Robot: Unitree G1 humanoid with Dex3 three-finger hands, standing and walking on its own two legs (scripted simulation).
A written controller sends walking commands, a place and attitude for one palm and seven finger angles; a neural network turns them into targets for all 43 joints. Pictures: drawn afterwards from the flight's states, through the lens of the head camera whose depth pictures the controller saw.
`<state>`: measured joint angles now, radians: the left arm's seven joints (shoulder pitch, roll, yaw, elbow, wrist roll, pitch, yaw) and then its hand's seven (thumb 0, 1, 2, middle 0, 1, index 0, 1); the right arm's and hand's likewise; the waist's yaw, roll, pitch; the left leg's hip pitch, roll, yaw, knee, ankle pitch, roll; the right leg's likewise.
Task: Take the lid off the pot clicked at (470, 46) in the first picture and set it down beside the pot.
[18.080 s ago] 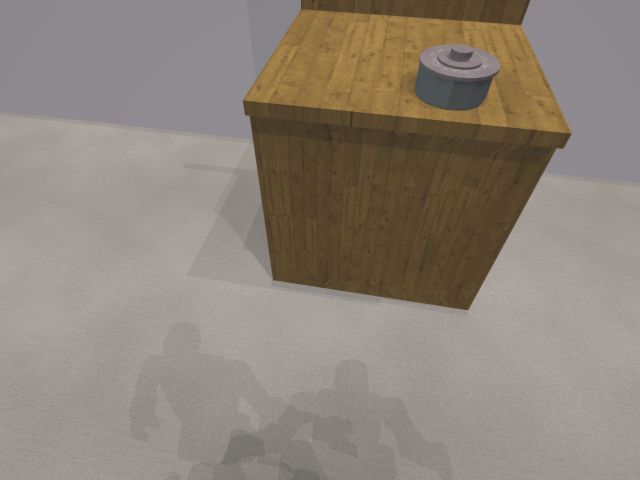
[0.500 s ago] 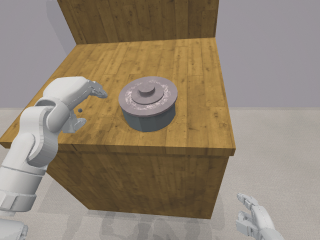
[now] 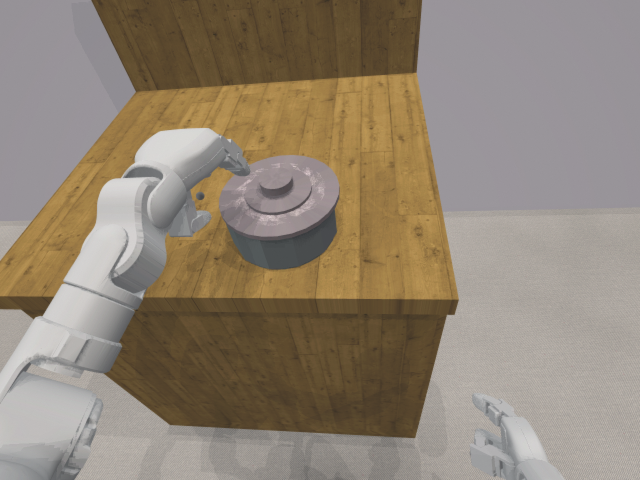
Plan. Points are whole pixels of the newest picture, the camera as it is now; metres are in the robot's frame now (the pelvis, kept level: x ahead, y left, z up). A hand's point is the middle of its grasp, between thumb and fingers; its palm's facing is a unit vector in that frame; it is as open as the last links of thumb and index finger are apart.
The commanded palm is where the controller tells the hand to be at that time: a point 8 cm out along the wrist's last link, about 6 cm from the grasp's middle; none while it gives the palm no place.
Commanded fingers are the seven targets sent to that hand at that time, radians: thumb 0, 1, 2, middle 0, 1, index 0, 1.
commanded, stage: move the open hand above the knob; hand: left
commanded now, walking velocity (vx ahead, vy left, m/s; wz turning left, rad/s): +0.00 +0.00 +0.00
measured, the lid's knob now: (276, 181) +0.50 +0.10 +0.11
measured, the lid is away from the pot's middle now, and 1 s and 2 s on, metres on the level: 0.00 0.00 0.00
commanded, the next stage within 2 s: lower the open fingers around the knob in 1.56 s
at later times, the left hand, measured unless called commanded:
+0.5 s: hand (245, 166) +0.45 +0.12 +0.18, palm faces -0.20 -0.03 -0.98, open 9.9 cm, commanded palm +0.44 +0.12 +0.25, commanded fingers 0.00 -0.32 1.54 -0.86 -0.08 -0.86 -0.08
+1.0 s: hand (256, 154) +0.47 +0.11 +0.18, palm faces -0.20 -0.05 -0.98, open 9.9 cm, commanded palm +0.44 +0.12 +0.25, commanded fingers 0.00 -0.32 1.54 -0.86 -0.08 -0.86 -0.08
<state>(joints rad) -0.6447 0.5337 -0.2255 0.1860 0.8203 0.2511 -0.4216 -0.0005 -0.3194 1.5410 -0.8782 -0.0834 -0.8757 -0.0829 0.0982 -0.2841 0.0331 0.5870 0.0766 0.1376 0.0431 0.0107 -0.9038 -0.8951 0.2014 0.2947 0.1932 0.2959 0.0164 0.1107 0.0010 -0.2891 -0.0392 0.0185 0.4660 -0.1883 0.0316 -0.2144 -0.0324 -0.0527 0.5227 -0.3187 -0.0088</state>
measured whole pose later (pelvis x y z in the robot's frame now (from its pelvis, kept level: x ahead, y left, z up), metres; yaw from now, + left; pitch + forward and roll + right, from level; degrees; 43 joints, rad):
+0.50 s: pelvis +0.01 +0.00 +0.00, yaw +0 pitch +2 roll +1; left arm -0.91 0.42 -0.32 0.52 0.85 0.32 -0.41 0.00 -0.32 1.54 -0.88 -0.08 -0.87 -0.08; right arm 0.15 -0.29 0.02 0.64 0.08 0.13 0.04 0.01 -0.90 -0.90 0.20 0.29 0.19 0.30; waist -0.03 0.09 -0.02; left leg -0.30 -0.04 0.02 0.46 -0.20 0.04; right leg -0.23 -0.04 -0.05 0.52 -0.33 -0.01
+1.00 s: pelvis +0.02 +0.01 +0.00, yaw -1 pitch +3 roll +1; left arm -0.97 0.38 -0.30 0.64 0.87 0.32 -0.37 0.00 -0.32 1.54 -0.88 -0.08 -0.87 -0.08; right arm 0.19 -0.28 0.01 0.65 0.08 0.13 0.04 0.01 -0.90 -0.90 0.20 0.29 0.19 0.30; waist -0.05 0.09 -0.05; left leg -0.30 -0.04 0.04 0.44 -0.20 0.04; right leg -0.24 -0.03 -0.03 0.50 -0.32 0.00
